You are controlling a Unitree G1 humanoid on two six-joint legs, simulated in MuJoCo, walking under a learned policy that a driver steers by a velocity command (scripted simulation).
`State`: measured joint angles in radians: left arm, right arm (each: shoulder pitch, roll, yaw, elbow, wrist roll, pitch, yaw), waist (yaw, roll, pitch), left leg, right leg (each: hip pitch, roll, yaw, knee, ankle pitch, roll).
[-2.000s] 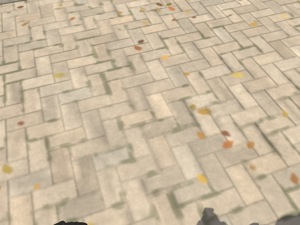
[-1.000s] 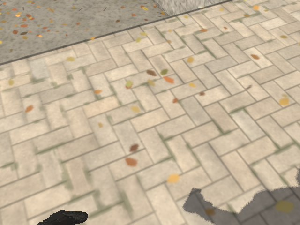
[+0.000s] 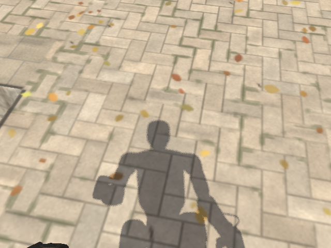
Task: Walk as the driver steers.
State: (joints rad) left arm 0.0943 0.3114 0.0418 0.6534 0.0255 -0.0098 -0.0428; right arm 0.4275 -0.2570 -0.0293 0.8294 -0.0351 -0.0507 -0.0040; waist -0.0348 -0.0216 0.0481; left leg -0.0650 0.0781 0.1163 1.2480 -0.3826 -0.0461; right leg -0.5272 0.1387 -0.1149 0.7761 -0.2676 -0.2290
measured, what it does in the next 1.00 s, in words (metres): walks ahead, turning right: left foot, then right foot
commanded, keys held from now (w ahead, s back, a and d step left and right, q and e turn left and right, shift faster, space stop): w+e+shift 0.52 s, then e+shift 0.38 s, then shift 0.10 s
